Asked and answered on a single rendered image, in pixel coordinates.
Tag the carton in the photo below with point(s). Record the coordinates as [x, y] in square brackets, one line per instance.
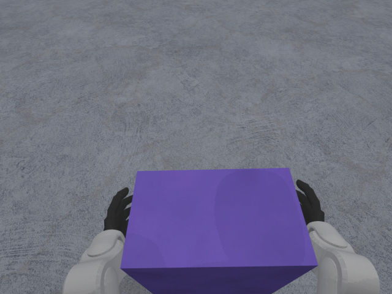
[224, 231]

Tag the robot right hand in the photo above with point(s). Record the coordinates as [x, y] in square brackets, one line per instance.
[310, 204]

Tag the robot left hand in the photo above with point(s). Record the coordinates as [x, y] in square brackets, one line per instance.
[117, 214]

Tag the right robot forearm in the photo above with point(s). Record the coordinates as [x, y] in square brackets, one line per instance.
[340, 270]

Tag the left robot forearm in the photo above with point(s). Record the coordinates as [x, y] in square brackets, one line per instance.
[98, 271]

